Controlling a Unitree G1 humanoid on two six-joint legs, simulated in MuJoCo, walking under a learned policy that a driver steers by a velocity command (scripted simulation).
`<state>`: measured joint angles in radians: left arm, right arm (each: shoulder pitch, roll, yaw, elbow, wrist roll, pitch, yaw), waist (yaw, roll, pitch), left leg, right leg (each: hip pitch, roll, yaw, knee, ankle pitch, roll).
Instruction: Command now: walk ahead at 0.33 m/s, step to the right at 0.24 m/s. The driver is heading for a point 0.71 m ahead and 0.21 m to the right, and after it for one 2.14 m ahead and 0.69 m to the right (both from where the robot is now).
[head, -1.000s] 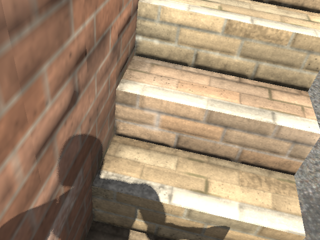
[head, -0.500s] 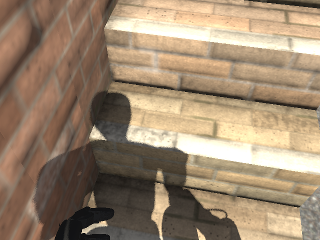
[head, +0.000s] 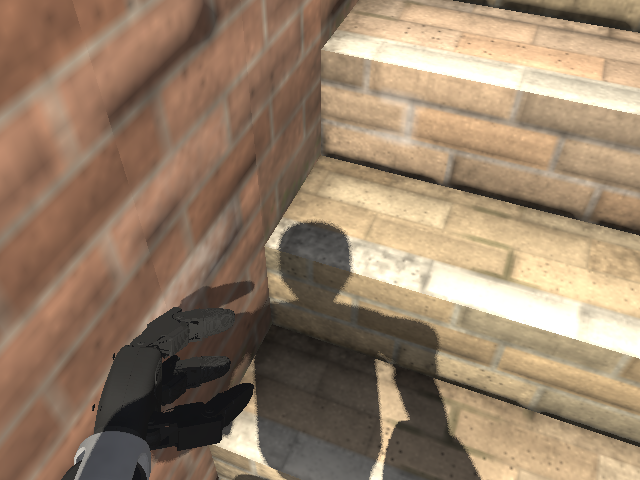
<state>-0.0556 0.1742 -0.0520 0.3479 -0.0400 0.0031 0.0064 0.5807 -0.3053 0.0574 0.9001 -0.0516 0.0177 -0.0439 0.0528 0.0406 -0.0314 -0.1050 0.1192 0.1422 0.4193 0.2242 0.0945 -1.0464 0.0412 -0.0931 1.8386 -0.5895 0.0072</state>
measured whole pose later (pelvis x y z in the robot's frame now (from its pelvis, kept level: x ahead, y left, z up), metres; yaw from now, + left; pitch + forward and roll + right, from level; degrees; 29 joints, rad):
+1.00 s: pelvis -0.31 -0.14 -0.15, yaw -1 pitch -4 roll -1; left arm 0.42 0.29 -0.01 0.51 0.08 0.03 0.09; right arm 0.05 -0.29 0.04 0.32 -0.04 0.03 -0.09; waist 0.14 -0.02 -0.08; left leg -0.71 0.04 0.01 1.33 -0.85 -0.03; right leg -0.56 0.09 -0.10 1.24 -0.42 0.03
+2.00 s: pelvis -1.13 -0.13 -0.67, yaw +1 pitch -2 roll -1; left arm 0.18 0.27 0.07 0.76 0.00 0.08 0.07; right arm 0.44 -0.16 0.00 0.83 -0.01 0.01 -0.06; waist -0.04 -0.04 -0.01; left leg -0.30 0.05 -0.02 0.62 -0.29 -0.02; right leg -0.68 0.09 0.12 1.50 -0.28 0.05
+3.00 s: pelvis -1.25 -0.18 -0.66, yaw +0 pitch -2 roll +1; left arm 0.14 0.21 0.04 0.92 0.00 -0.02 0.03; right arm 0.18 -0.19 -0.05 1.00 -0.01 -0.01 -0.05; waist 0.00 0.00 0.07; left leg -0.19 0.02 -0.06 0.43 -0.21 -0.05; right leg -0.20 0.04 -0.02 0.46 -0.23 -0.06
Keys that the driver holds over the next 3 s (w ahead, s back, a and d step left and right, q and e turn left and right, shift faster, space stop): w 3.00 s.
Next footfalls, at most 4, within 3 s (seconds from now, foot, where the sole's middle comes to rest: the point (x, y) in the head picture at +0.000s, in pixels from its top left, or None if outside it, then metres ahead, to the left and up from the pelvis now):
0.10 right None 0.02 -0.13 -0.64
0.60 left None -0.12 -0.02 -0.82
0.64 right None -0.04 -0.27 -0.64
0.98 right None -0.26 -0.19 -0.85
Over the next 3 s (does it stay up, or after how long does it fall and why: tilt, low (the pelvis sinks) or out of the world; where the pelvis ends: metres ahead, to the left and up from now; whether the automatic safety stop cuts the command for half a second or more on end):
stays up -1.25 -0.18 -0.66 its command is cut before an obstacle from the start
